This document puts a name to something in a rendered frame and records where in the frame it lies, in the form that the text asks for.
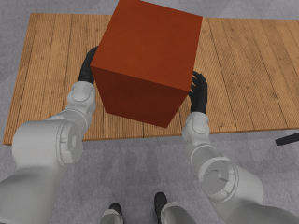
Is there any carton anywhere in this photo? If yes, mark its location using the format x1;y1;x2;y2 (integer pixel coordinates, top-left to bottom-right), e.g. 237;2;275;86
90;0;203;128

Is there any left robot foot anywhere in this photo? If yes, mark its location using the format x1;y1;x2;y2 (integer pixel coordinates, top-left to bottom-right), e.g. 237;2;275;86
108;203;122;216

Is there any right robot upper arm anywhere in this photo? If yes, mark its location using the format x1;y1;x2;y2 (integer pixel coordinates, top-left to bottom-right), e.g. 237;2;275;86
201;160;299;224

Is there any left robot hand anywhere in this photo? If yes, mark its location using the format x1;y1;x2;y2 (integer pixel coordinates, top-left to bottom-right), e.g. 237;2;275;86
78;46;98;84

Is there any right robot hand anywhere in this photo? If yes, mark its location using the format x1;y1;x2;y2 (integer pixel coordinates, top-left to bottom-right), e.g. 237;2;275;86
188;71;208;114

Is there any robot left shin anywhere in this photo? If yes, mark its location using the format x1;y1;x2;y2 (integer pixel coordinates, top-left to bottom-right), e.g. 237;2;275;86
100;209;119;220

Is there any left robot upper arm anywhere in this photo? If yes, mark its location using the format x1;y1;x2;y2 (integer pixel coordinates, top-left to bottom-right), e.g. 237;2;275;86
0;119;83;224

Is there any left robot forearm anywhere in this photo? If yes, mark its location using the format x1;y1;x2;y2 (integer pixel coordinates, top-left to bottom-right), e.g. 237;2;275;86
11;81;96;161

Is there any table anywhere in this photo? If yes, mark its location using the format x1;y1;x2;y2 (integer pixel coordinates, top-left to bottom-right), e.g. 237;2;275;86
2;12;299;146

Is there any right robot forearm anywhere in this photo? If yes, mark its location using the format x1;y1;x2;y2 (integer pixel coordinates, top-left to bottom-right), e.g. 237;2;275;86
181;111;230;184

